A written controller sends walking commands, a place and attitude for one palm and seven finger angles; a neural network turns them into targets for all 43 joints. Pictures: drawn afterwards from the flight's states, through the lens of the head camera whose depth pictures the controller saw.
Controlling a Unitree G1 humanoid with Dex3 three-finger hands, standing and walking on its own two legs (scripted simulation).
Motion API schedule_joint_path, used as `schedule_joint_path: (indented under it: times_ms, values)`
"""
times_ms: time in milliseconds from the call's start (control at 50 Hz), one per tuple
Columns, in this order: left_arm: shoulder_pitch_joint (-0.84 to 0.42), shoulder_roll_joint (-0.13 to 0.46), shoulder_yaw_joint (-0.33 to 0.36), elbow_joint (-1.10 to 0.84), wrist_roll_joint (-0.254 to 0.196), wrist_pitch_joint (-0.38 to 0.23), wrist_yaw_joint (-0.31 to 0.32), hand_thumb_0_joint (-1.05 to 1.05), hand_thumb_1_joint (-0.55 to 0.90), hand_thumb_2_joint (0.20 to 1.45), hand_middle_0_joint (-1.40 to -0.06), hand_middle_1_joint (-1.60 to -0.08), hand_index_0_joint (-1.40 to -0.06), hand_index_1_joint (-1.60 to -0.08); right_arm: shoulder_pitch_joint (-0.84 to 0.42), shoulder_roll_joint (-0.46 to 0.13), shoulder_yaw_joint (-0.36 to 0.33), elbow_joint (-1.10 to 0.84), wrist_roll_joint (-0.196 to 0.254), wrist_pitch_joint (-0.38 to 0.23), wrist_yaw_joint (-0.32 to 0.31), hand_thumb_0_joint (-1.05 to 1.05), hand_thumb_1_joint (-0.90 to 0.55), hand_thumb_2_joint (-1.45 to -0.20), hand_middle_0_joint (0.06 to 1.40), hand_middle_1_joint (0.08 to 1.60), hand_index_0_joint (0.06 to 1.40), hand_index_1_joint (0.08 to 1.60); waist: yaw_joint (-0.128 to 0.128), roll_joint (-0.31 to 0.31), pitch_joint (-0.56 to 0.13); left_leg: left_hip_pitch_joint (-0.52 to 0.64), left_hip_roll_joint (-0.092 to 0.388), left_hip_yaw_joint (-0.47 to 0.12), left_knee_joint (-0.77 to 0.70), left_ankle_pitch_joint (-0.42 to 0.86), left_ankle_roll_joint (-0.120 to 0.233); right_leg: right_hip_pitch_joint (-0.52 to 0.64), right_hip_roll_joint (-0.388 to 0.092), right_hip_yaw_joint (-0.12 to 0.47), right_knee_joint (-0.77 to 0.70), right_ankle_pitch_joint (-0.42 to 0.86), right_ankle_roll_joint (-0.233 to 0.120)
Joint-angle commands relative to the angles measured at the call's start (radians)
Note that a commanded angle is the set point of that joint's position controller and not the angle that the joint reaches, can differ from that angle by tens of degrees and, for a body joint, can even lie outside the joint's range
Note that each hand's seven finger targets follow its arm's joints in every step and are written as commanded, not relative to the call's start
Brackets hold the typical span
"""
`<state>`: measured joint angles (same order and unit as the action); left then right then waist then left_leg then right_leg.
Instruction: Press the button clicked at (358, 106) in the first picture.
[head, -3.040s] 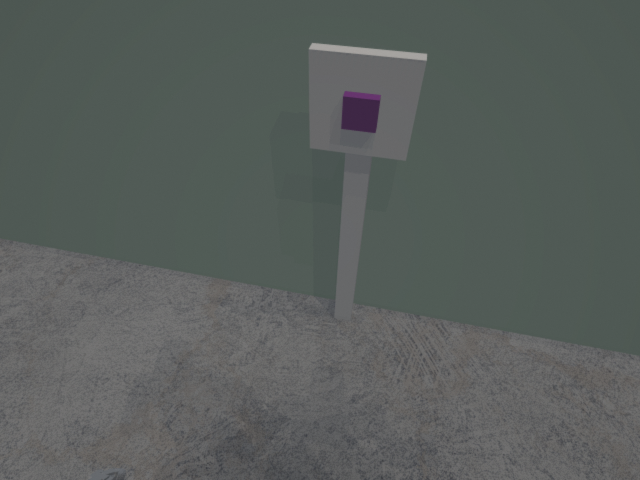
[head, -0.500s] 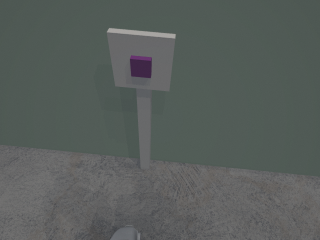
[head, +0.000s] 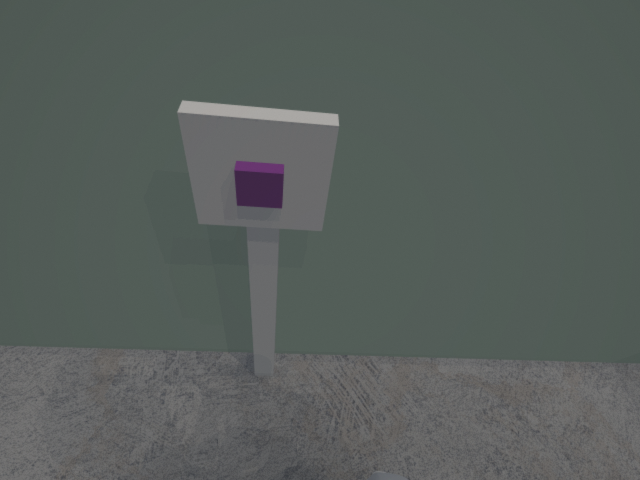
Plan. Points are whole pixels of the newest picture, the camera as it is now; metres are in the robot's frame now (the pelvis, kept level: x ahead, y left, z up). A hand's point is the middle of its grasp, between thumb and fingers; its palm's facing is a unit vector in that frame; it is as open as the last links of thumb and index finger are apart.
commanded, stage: come to a stop and stand still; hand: left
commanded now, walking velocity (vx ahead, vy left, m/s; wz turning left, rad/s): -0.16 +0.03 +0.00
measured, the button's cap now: (260, 184) +0.51 +0.12 +0.08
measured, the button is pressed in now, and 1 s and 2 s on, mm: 0 0 0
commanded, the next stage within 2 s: look again from close up in 0.86 s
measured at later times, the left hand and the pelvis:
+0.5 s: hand out of the picture +0.01 +0.17 -0.18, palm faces +0.11 -0.97 -0.20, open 7.3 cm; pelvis -0.03 -0.02 -0.01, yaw +2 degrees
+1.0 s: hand out of the picture -0.04 +0.17 -0.18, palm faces +0.01 -0.98 -0.17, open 7.4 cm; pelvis -0.04 +0.00 -0.01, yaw +0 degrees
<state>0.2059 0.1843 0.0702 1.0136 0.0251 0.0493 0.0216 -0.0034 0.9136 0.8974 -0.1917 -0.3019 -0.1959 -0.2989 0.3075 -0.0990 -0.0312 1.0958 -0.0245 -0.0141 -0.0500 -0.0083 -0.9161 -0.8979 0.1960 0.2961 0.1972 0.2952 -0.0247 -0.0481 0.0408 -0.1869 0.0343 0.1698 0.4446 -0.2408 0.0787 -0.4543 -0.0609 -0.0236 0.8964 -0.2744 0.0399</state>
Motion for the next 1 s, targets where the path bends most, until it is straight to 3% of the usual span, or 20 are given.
schedule_joint_path:
  times_ms: [0,60,100,120,140,160,180,220,300,420,480,520,560,660,820,880,920,940,960,980]
  values:
    - [0.039,0.010,-0.006,-0.046,0.000,-0.005,0.010,0.000,0.900,0.900,-0.200,-0.300,-0.200,-0.300,0.065,-0.172,-0.050,-0.033,-0.002,-0.004,-0.010,0.000,-0.900,-0.900,0.200,0.300,0.200,0.300,0.000,0.234,0.002,0.051,0.271,-0.181,-0.072,0.703,0.094,0.035,0.009,-0.018,-0.090,-0.089,-0.014]
    - [0.028,0.016,-0.004,-0.056,-0.005,-0.019,0.015,0.000,0.900,0.900,-0.200,-0.300,-0.200,-0.300,0.073,-0.178,-0.058,-0.027,-0.002,0.003,-0.006,0.000,-0.900,-0.900,0.200,0.300,0.200,0.300,0.002,0.228,-0.042,0.080,0.277,-0.225,-0.032,0.698,0.087,0.102,0.012,-0.013,-0.227,-0.093,-0.032]
    - [0.093,0.026,0.000,-0.034,-0.005,-0.033,0.018,0.000,0.900,0.900,-0.200,-0.300,-0.200,-0.300,0.055,-0.175,-0.062,-0.030,0.004,0.009,0.001,0.000,-0.900,-0.900,0.200,0.300,0.200,0.300,0.036,0.178,-0.098,0.049,0.233,-0.197,0.040,0.538,0.037,0.238,0.006,-0.027,-0.429,0.106,-0.031]
    - [0.115,0.058,0.000,-0.026,-0.001,-0.047,0.022,0.000,0.900,0.900,-0.200,-0.300,-0.200,-0.300,0.073,-0.149,-0.060,-0.030,0.012,0.010,0.009,0.000,-0.900,-0.900,0.200,0.300,0.200,0.300,0.037,0.081,-0.135,0.014,0.171,-0.153,0.112,0.369,-0.016,0.322,-0.047,0.016,-0.524,0.288,-0.034]
    - [0.113,0.120,0.007,-0.021,0.005,-0.060,0.032,0.000,0.900,0.900,-0.200,-0.300,-0.200,-0.300,0.104,-0.093,-0.053,-0.041,0.020,0.011,0.016,0.000,-0.900,-0.900,0.200,0.300,0.200,0.300,0.017,-0.107,-0.173,-0.132,0.075,-0.080,0.225,0.048,-0.073,0.441,-0.219,0.181,-0.496,0.672,-0.082]
    - [0.121,0.150,0.008,-0.023,-0.001,-0.061,0.031,0.000,0.900,0.900,-0.200,-0.300,-0.200,-0.300,0.068,-0.070,-0.048,-0.058,0.020,0.024,0.014,0.000,-0.900,-0.900,0.200,0.300,0.200,0.300,0.036,-0.181,-0.150,-0.211,-0.008,-0.079,0.338,-0.336,-0.101,0.424,-0.336,0.228,-0.470,0.962,-0.177]
    - [0.108,0.138,0.000,-0.028,0.000,-0.056,0.030,0.000,0.900,0.900,-0.200,-0.300,-0.200,-0.300,0.053,-0.075,-0.051,-0.058,0.017,0.041,0.012,0.000,-0.900,-0.900,0.200,0.300,0.200,0.300,0.036,-0.110,-0.150,-0.203,-0.004,-0.141,0.456,-0.348,-0.102,0.382,-0.337,0.177,-0.477,0.925,-0.225]
    - [0.060,0.108,0.003,-0.030,-0.001,-0.058,0.036,0.000,0.900,0.900,-0.200,-0.300,-0.200,-0.300,0.030,-0.088,-0.050,-0.051,0.012,0.053,0.013,0.000,-0.900,-0.900,0.200,0.300,0.200,0.300,0.023,-0.167,-0.109,-0.264,0.005,-0.165,0.572,-0.288,-0.113,0.368,-0.275,0.151,-0.478,0.881,-0.223]
    - [0.046,0.112,0.005,-0.044,-0.002,-0.058,0.035,0.000,0.900,0.900,-0.200,-0.300,-0.200,-0.300,-0.002,-0.094,-0.049,-0.052,0.011,0.060,0.027,0.000,-0.900,-0.900,0.200,0.300,0.200,0.300,0.029,-0.099,-0.035,-0.261,0.018,-0.166,0.581,-0.187,-0.129,0.274,-0.245,0.117,-0.536,0.572,-0.209]
    - [0.079,0.146,0.021,-0.040,0.011,-0.052,0.024,0.000,0.900,0.900,-0.200,-0.300,-0.200,-0.300,-0.050,-0.093,-0.038,-0.088,0.009,0.039,0.038,0.000,-0.900,-0.900,0.200,0.300,0.200,0.300,0.064,-0.130,-0.010,-0.152,0.007,-0.125,0.279,-0.202,-0.116,0.226,-0.243,0.185,-0.592,0.190,-0.215]
    - [0.047,0.131,0.015,-0.029,-0.002,-0.044,0.015,0.000,0.900,0.900,-0.200,-0.300,-0.200,-0.300,0.045,-0.087,-0.027,-0.051,0.009,0.022,0.035,0.000,-0.900,-0.900,0.200,0.300,0.200,0.300,0.016,-0.100,-0.030,0.084,-0.012,-0.099,0.002,-0.033,-0.102,0.099,-0.161,0.124,-0.562,-0.057,-0.136]
    - [0.060,0.047,-0.005,-0.038,-0.013,-0.039,0.005,0.000,0.900,0.900,-0.200,-0.300,-0.200,-0.300,0.080,-0.173,-0.035,-0.043,0.000,0.000,0.027,0.000,-0.900,-0.900,0.200,0.300,0.200,0.300,0.008,0.190,-0.024,0.082,0.157,-0.329,-0.150,-0.066,-0.045,0.040,-0.017,0.011,-0.397,-0.112,-0.051]
    - [0.028,0.023,-0.014,-0.032,-0.001,-0.038,0.000,0.000,0.900,0.900,-0.200,-0.300,-0.200,-0.300,0.012,-0.215,-0.037,-0.063,-0.006,-0.001,0.019,0.000,-0.900,-0.900,0.200,0.300,0.200,0.300,0.006,0.291,0.056,-0.081,0.274,-0.470,-0.316,-0.284,0.040,0.062,0.011,-0.034,-0.226,-0.154,-0.027]
    - [0.117,0.011,-0.019,0.038,0.005,-0.039,-0.018,0.000,0.900,0.900,-0.200,-0.300,-0.200,-0.300,-0.015,-0.168,-0.015,-0.057,-0.003,-0.014,-0.001,0.000,-0.900,-0.900,0.200,0.300,0.200,0.300,0.030,0.177,0.116,-0.027,0.228,-0.342,-0.297,-0.072,0.050,-0.003,-0.003,0.015,-0.046,-0.093,-0.027]
    - [0.113,-0.001,-0.024,0.047,-0.008,-0.031,-0.010,0.000,0.900,0.900,-0.200,-0.300,-0.200,-0.300,0.055,-0.189,-0.028,-0.001,-0.002,-0.008,-0.017,0.000,-0.900,-0.900,0.200,0.300,0.200,0.300,0.004,0.182,0.010,0.094,0.239,-0.296,-0.143,0.423,0.067,0.127,0.011,-0.012,-0.288,-0.090,-0.017]
    - [0.186,0.003,-0.022,0.081,-0.007,-0.044,-0.006,0.000,0.900,0.900,-0.200,-0.300,-0.200,-0.300,0.058,-0.174,-0.030,0.020,0.007,-0.009,-0.015,0.000,-0.900,-0.900,0.200,0.300,0.200,0.300,0.036,0.131,-0.046,0.048,0.186,-0.247,-0.051,0.387,0.014,0.286,0.011,-0.020,-0.501,0.151,-0.026]
    - [0.200,0.041,-0.023,0.098,-0.009,-0.057,0.005,0.000,0.900,0.900,-0.200,-0.300,-0.200,-0.300,0.071,-0.109,-0.017,0.028,0.017,-0.012,-0.008,0.000,-0.900,-0.900,0.200,0.300,0.200,0.300,0.029,0.026,-0.060,-0.066,0.099,-0.170,-0.010,0.161,-0.050,0.408,-0.090,0.089,-0.523,0.338,-0.063]
    - [0.158,0.187,-0.046,0.007,0.001,-0.059,0.010,0.000,0.900,0.900,-0.200,-0.300,-0.200,-0.300,0.007,-0.214,-0.009,-0.085,0.003,-0.007,0.008,0.000,-0.900,-0.900,0.200,0.300,0.200,0.300,0.004,0.058,0.068,-0.071,0.031,-0.193,-0.050,0.134,-0.076,0.278,-0.037,0.037,-0.475,0.209,-0.064]
    - [0.186,0.070,-0.044,-0.002,0.000,-0.052,0.020,0.000,0.900,0.900,-0.200,-0.300,-0.200,-0.300,0.011,-0.154,-0.012,-0.091,-0.001,-0.024,0.003,0.000,-0.900,-0.900,0.200,0.300,0.200,0.300,0.036,-0.023,-0.018,-0.085,0.079,-0.192,0.013,0.086,-0.061,0.243,-0.040,0.040,-0.454,0.108,-0.058]
    - [0.172,0.048,-0.041,0.010,0.006,-0.060,0.022,0.000,0.900,0.900,-0.200,-0.300,-0.200,-0.300,0.045,-0.145,-0.020,-0.059,-0.003,-0.027,-0.002,0.000,-0.900,-0.900,0.200,0.300,0.200,0.300,0.005,-0.057,-0.087,-0.075,0.071,-0.184,0.051,0.180,-0.056,0.289,-0.034,0.050,-0.443,0.224,-0.077]
